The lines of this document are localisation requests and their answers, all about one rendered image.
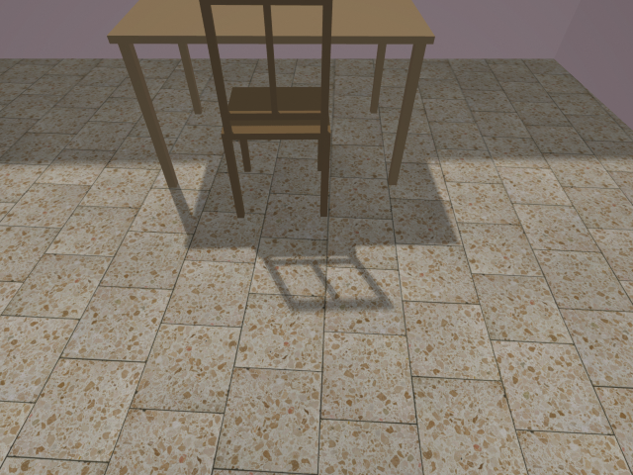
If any chair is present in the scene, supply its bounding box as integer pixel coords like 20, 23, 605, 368
199, 0, 332, 218

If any table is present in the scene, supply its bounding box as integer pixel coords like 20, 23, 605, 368
107, 0, 435, 188

